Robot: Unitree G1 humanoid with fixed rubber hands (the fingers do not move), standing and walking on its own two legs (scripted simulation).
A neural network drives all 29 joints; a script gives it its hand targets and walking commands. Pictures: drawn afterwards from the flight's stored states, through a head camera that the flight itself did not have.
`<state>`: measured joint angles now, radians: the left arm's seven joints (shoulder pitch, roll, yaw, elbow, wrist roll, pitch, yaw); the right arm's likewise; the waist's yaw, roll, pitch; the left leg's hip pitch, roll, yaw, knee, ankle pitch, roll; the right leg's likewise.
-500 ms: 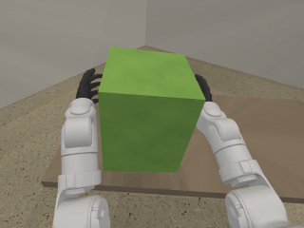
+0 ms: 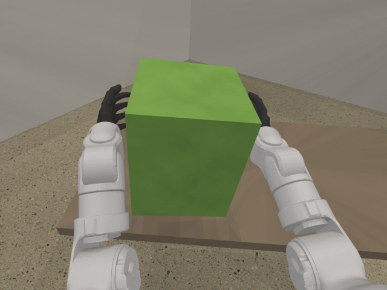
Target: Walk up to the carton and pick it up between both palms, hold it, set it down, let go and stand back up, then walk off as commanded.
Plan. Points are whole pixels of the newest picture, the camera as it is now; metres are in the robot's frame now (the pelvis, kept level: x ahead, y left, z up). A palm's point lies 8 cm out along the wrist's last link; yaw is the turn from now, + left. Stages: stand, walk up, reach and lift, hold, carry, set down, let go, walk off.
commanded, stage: hold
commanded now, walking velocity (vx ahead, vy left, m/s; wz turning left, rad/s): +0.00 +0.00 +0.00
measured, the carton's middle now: (184, 139) +0.38 +0.02 +0.18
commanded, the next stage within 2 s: none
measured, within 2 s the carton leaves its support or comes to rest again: neither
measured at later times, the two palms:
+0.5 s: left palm (110, 125) +0.37 +0.17 +0.22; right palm (258, 131) +0.37 -0.13 +0.21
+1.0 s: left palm (112, 126) +0.36 +0.16 +0.22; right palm (260, 131) +0.37 -0.13 +0.21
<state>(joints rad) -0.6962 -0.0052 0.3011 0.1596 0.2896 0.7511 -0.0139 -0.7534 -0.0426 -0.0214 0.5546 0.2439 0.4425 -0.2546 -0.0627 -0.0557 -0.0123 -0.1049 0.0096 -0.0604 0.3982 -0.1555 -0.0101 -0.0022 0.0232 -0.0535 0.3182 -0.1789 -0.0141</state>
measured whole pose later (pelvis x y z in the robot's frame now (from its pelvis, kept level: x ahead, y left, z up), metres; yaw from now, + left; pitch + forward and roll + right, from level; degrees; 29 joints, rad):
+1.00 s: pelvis +0.00 +0.00 +0.00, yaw +0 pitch -8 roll -1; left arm -0.68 -0.01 0.29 0.14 0.29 0.76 -0.01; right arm -0.73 -0.05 -0.01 0.53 0.25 0.46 -0.26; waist -0.07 -0.06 -0.01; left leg -0.09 0.01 -0.06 0.40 -0.16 -0.01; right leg 0.01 0.02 -0.05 0.32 -0.19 -0.01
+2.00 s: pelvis +0.01 +0.00 +0.00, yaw +0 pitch -8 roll -2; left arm -0.66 -0.01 0.27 0.11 0.29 0.76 0.00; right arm -0.72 -0.06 0.01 0.52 0.27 0.43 -0.26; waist -0.08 -0.06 -0.01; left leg -0.09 0.01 -0.06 0.41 -0.17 0.00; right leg 0.02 0.02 -0.05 0.30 -0.19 -0.01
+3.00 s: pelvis +0.01 +0.01 +0.00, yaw +0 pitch -7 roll -2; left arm -0.69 0.00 0.28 0.16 0.29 0.75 0.00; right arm -0.73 -0.05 -0.02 0.55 0.26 0.43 -0.25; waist -0.09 -0.07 -0.02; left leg -0.11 0.00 -0.06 0.41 -0.16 0.00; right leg 0.00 0.02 -0.05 0.31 -0.18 -0.01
